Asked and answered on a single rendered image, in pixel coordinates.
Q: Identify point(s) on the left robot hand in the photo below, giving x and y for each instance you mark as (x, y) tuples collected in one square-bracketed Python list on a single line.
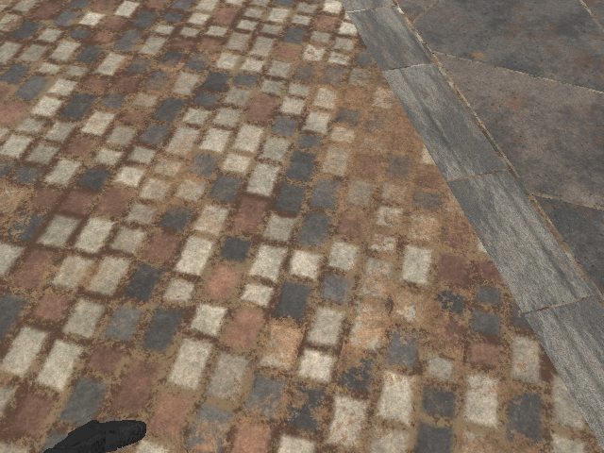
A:
[(95, 437)]

